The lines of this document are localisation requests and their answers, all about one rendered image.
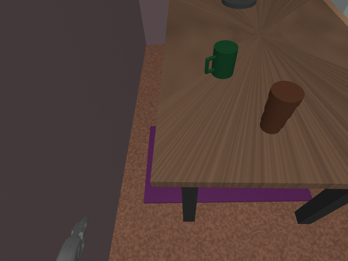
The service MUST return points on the left robot hand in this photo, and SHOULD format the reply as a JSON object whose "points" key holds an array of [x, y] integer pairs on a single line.
{"points": [[72, 248]]}

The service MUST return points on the table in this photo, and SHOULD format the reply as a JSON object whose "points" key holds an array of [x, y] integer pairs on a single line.
{"points": [[208, 131]]}

